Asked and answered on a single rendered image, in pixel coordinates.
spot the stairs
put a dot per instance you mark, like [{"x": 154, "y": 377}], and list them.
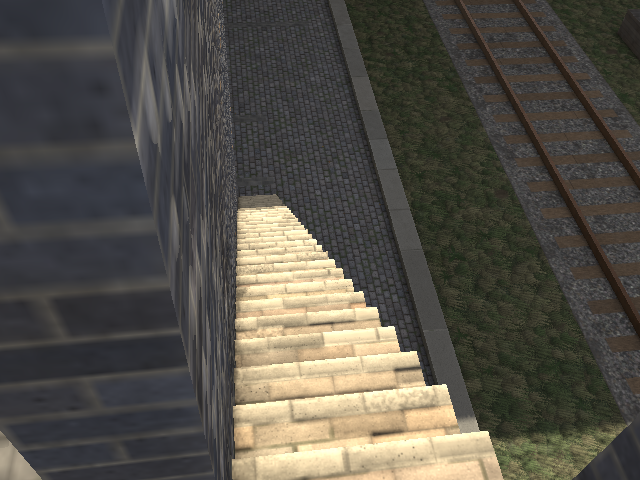
[{"x": 322, "y": 390}]

